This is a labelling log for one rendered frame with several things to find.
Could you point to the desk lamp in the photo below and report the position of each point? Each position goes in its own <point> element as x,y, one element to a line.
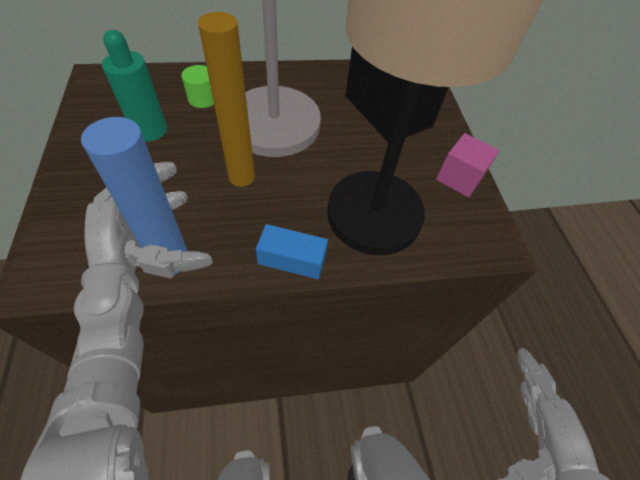
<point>282,121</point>
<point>442,43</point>

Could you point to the right robot hand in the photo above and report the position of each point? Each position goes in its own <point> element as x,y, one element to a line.
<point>563,443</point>

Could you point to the left robot arm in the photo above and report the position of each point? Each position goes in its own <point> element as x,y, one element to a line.
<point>91,432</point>

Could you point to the left robot hand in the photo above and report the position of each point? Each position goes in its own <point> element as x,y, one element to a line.
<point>108,238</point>

